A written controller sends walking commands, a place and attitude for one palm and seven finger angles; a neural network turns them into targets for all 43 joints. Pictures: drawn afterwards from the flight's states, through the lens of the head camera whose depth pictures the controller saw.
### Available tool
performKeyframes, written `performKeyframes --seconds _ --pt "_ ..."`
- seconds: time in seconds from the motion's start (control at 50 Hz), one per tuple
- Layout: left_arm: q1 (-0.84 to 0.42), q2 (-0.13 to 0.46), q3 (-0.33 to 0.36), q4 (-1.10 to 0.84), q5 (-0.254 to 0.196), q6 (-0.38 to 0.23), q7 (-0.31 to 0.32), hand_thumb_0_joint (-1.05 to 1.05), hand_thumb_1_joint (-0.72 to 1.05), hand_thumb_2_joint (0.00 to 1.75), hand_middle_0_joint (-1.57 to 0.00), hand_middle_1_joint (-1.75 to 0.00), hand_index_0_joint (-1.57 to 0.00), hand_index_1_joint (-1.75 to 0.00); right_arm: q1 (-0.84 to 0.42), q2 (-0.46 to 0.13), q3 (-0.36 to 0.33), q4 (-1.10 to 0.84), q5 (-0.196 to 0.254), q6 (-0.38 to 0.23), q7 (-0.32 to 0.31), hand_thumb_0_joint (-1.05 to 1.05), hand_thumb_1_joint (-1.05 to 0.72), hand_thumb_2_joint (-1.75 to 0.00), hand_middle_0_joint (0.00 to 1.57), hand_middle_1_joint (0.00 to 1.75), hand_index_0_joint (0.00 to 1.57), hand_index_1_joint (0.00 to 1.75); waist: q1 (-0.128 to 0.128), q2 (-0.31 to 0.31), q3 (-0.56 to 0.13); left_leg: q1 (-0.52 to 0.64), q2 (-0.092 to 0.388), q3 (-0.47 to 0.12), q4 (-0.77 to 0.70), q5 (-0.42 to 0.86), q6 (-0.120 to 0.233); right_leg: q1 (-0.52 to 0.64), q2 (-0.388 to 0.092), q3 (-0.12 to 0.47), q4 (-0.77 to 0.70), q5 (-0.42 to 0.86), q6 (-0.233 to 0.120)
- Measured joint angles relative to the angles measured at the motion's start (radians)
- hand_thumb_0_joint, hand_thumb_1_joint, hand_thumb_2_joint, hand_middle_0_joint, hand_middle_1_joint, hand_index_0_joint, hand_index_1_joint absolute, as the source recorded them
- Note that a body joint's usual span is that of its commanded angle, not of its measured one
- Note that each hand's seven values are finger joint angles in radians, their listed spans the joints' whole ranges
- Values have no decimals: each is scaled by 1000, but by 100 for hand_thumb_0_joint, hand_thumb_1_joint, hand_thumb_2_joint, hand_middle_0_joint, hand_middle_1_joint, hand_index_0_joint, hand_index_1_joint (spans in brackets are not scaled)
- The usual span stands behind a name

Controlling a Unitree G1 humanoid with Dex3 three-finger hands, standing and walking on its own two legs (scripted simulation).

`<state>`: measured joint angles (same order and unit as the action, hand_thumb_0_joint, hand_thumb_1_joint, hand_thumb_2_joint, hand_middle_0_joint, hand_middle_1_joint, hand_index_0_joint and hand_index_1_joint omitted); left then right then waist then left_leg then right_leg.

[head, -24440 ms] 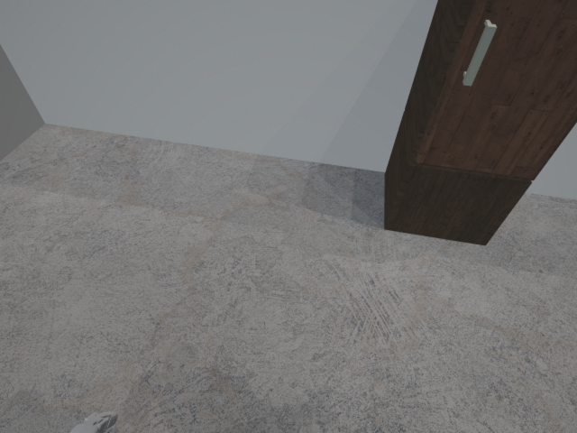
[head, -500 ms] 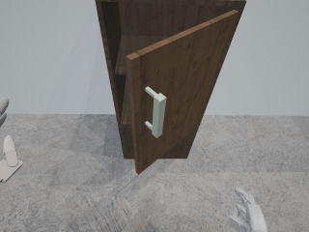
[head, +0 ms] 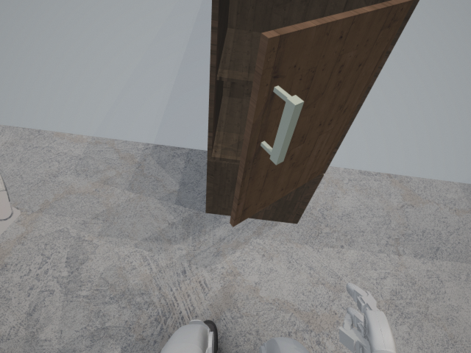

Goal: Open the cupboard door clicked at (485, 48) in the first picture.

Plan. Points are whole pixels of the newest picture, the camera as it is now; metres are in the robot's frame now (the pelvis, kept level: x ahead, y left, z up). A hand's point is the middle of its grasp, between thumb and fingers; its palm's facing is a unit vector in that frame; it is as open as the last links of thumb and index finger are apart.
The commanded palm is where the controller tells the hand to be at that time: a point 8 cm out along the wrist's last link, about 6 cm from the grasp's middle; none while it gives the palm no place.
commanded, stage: stop stepping back and stand still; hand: left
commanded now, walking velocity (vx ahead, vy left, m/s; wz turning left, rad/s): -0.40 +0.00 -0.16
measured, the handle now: (278, 127) +0.51 -0.03 +0.10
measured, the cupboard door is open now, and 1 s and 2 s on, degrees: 41 41 41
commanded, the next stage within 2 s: let the arm hang, fingers relaxed in 0.92 s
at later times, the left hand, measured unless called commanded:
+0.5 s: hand (0, 297) +0.14 +0.24 +0.19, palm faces +0.22 -0.87 -0.45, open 7.4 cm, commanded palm +0.05 +0.30 +0.20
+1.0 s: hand out of the picture +0.07 +0.22 +0.19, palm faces +0.29 -0.86 -0.43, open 7.4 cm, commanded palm none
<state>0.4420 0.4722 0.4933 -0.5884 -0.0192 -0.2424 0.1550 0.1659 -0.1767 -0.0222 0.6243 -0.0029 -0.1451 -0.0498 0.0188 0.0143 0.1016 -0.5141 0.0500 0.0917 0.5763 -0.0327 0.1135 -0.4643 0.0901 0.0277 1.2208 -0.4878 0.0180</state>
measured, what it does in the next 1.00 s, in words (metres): walks backwards: right foot, then left foot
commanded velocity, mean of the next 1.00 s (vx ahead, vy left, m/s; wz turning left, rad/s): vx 0.16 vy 0.02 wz -0.01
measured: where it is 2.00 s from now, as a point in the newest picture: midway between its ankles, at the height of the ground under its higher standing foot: outside the picture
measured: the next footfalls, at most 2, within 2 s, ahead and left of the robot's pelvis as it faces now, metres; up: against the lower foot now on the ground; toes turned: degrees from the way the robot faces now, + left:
right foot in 0.20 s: -0.20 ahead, -0.10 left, +0.00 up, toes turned -7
left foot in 0.32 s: -0.01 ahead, +0.11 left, +0.00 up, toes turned -6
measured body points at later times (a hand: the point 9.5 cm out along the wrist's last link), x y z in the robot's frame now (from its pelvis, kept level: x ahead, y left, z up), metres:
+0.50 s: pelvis -0.13 +0.02 +0.02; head -0.11 +0.06 +0.47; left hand +0.12 +0.29 +0.21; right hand -0.04 -0.23 -0.05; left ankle -0.05 +0.12 -0.71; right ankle -0.16 -0.08 -0.64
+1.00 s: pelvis -0.16 +0.01 +0.03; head -0.18 +0.00 +0.48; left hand +0.05 +0.26 +0.21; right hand -0.04 -0.27 -0.05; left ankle -0.14 +0.15 -0.70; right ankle -0.17 -0.07 -0.71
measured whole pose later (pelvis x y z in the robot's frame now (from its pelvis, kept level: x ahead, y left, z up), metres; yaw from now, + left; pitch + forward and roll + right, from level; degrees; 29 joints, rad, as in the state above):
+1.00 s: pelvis -0.16 +0.01 +0.03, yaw -8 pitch +0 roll +2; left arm 0.52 0.35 0.33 -0.43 0.00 -0.20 0.15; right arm 0.24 -0.25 -0.02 0.64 -0.02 -0.16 -0.10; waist 0.00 -0.03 -0.04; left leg -0.25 0.03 0.07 0.52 -0.27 0.03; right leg -0.24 -0.03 -0.09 0.48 -0.25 -0.05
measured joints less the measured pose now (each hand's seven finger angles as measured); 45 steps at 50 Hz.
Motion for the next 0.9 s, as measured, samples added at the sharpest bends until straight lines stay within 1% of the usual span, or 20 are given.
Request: performKeyframes --seconds 0.04,0.1,0.16,0.18,0.2,0.22,0.26,0.28,0.32,0.36,0.38,0.44,0.52,0.58,0.64,0.68,0.72,0.78,0.84,0.9 --pt "27 -7 5 -10 -19 12 5 1 89 89 -21 -30 -21 -30 -5 15 8 1 4 -3 10 1 -90 -90 20 30 20 30 11 -5 -34 -1 15 23 -67 37 -9 70 -7 -28 -21 -29 -4" --pt "20 -32 -27 -10 -34 35 5 1 89 89 -21 -30 -21 -30 -18 28 20 0 1 -8 15 1 -90 -90 20 30 20 30 17 -3 -78 -9 25 47 -189 71 -42 208 -8 -84 -185 -88 -25" --pt "-2 -26 -47 -15 -42 41 -1 1 89 89 -21 -30 -21 -30 -41 31 31 -21 0 -18 23 1 -90 -90 20 30 20 30 21 -24 -101 -61 13 77 -249 8 -124 358 -11 -122 -521 -143 -79" --pt "10 -1 -28 -36 -43 38 2 1 89 89 -21 -30 -21 -30 -56 35 41 -34 3 -22 27 1 -90 -90 20 30 20 30 40 -76 -107 -120 -9 95 -169 -80 -157 385 -47 -78 -657 -127 -119" --pt "26 6 -12 -58 -40 28 4 1 89 89 -21 -30 -21 -30 -77 28 49 -37 3 -24 32 1 -90 -90 20 30 20 30 67 -103 -101 -176 -17 62 -13 -160 -170 365 -76 -30 -704 -53 -130" --pt "42 -7 -20 -71 -37 22 -4 1 89 89 -21 -30 -21 -30 -87 16 50 -22 1 -18 37 1 -90 -90 20 30 21 30 70 -86 -92 -200 -16 4 150 -214 -173 342 -66 -19 -665 -23 -105" --pt "78 5 -38 -82 -33 15 -26 1 89 89 -21 -30 -21 -30 -45 15 53 7 -2 5 39 1 -90 -89 20 30 21 30 61 -90 -117 -158 -21 -46 336 -257 -167 345 -64 -8 -649 -16 -56" --pt "78 12 -49 -80 -31 19 -35 1 89 89 -21 -30 -21 -30 -6 17 55 14 3 13 34 1 -90 -89 20 30 21 30 56 -106 -139 -102 -26 -49 333 -257 -158 356 -73 -7 -663 -13 -38" --pt "66 6 -55 -62 -27 25 -33 1 89 89 -21 -30 -21 -30 57 4 62 19 8 12 13 1 -90 -89 20 30 21 30 36 -118 -174 49 -32 -50 189 -241 -133 361 -89 -7 -661 -15 -17" --pt "22 -17 -47 -6 -27 39 -22 1 89 89 -21 -30 -21 -30 67 -14 53 22 8 10 -9 1 -90 -90 20 30 21 30 -4 -108 -160 100 -55 -49 104 -311 -75 300 -105 -19 -528 -11 -10" --pt "-6 -24 -41 33 -26 48 -15 1 89 89 -21 -30 -21 -30 59 -18 47 23 7 8 -15 1 -90 -90 20 30 21 30 -17 -100 -132 110 -57 -44 97 -286 -67 252 -101 -13 -421 -29 -12" --pt "-24 -5 -21 114 -32 72 -12 1 89 89 -21 -30 -21 -30 50 -6 46 22 -4 -1 -13 1 -90 -90 20 30 20 30 -65 -86 -74 155 -41 -38 19 -192 -75 99 -63 -15 -174 -41 -17" --pt "111 7 -38 47 -27 80 -26 2 89 89 -21 -30 -21 -30 99 6 49 4 -3 -2 10 1 -90 -90 20 30 20 30 -102 -94 -66 206 -20 -27 -103 -113 -82 -9 -72 -71 -186 112 -14" --pt "225 6 -73 -11 -6 58 -32 2 89 89 -21 -30 -21 -30 144 -3 34 5 -9 7 3 1 -90 -90 20 30 20 30 -92 -73 -86 219 -5 -19 -150 -103 -88 18 -84 -123 -309 113 -25" --pt "263 40 -62 -6 8 38 -26 2 89 89 -21 -30 -21 -30 177 -12 17 16 -16 26 -19 1 -90 -90 20 30 20 30 -73 -41 -114 193 3 -24 -124 -167 -92 138 -79 -168 -482 29 -45" --pt "244 79 -20 11 12 36 -15 1 89 89 -22 -30 -22 -30 184 -16 11 20 -12 35 -26 1 -90 -90 20 30 20 30 -49 -60 -138 100 -20 -18 34 -315 -92 217 -92 -123 -655 -2 -83" --pt "171 40 -14 62 8 34 -16 1 89 89 -22 -30 -22 -30 138 -44 4 69 -15 40 -24 1 -90 -90 20 30 20 30 -5 -37 -121 3 -26 -71 301 -346 -103 184 -89 -112 -641 176 -100" --pt "78 -41 -28 176 9 24 -21 1 89 89 -21 -30 -22 -30 105 -62 -5 117 -16 46 -17 2 -90 -90 20 30 20 30 15 -26 -144 -50 -24 -81 507 -275 -125 193 -97 -102 -662 209 -94" --pt "34 -115 -67 264 10 31 -14 1 89 89 -21 -30 -21 -30 102 -70 -5 98 -9 31 -25 2 -90 -90 20 30 20 30 8 -27 -177 -18 -16 -61 480 -232 -122 216 -117 -97 -724 235 -82" --pt "26 -152 -128 284 18 43 -11 1 89 89 -21 -30 -21 -30 88 -76 -4 71 -10 7 -39 2 -90 -90 20 30 20 30 -7 -28 -175 71 -13 -41 302 -253 -106 232 -131 -103 -759 253 -75"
